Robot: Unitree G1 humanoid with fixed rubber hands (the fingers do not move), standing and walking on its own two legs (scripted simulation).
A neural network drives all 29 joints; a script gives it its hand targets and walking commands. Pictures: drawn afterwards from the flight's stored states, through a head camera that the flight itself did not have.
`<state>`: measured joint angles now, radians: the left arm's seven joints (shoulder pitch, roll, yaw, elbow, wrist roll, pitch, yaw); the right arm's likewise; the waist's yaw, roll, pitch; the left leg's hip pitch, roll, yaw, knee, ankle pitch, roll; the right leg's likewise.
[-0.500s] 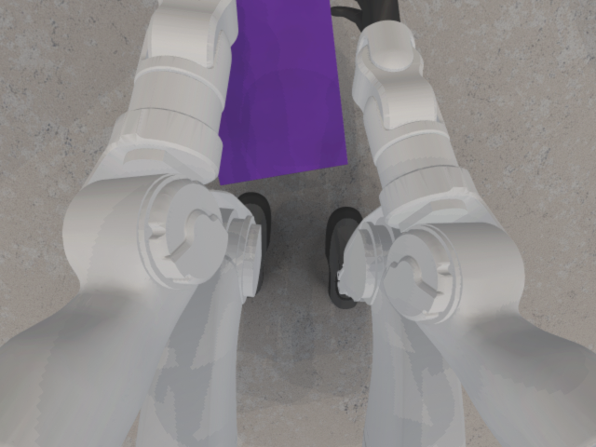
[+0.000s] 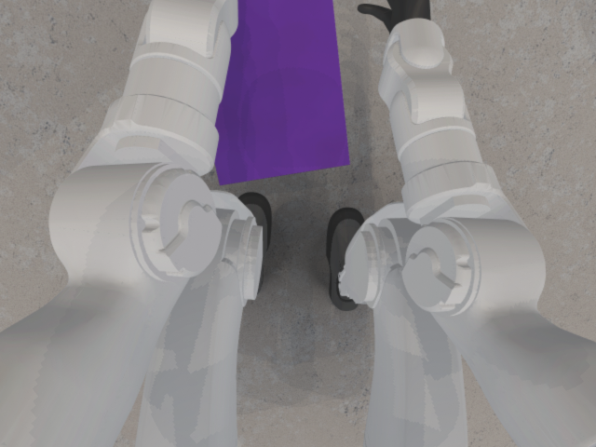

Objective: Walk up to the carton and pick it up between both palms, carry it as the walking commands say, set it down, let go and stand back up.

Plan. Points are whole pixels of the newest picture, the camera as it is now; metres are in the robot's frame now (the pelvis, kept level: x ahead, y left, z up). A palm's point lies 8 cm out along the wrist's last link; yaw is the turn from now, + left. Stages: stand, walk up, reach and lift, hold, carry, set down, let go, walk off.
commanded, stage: set down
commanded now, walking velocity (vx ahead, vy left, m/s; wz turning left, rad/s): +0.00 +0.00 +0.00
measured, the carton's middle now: (271, 87) +0.44 +0.05 -0.32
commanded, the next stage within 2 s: let go in 1.90 s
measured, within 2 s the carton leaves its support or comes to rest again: rests again in 0.90 s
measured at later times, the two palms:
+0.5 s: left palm out of the picture +0.55 +0.17 -0.21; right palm (410, 22) +0.52 -0.09 -0.23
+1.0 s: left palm out of the picture +0.53 +0.20 -0.18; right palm out of the picture +0.54 -0.10 -0.17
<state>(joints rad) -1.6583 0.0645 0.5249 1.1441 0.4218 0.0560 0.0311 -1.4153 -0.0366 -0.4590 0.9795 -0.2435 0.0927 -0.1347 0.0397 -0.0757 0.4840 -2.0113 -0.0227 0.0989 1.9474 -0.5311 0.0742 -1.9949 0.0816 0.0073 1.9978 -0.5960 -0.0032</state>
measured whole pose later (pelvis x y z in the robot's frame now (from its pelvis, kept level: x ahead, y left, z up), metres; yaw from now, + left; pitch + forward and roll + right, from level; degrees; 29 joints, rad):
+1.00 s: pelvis -0.01 +0.00 -0.03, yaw +0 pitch +28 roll +0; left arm -1.41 0.34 0.12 0.85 -0.08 0.21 0.12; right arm -1.43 -0.18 -0.21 0.85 0.12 0.21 -0.24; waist 0.04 -0.07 0.52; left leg -2.01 -0.02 0.09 2.04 -0.52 0.07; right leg -1.99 0.08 -0.01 2.09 -0.59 0.00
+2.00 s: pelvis +0.03 +0.02 +0.20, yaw -2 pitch +35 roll -2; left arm -1.19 0.25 0.27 0.91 -0.04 0.26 0.04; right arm -1.15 -0.12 -0.23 0.83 -0.04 0.26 -0.14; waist 0.04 -0.02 0.10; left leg -1.45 -0.05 0.03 1.19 -0.35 0.07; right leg -1.41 0.08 0.04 1.18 -0.38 0.01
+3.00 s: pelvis +0.11 +0.00 +0.32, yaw -2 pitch +0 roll +0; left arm 0.25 0.19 0.01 0.36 0.04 0.14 -0.07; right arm 0.24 -0.17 -0.11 0.46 -0.02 0.12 0.07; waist 0.04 -0.01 0.04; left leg -0.30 -0.05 0.02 0.62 -0.31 0.05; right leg -0.28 0.08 0.08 0.63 -0.33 -0.02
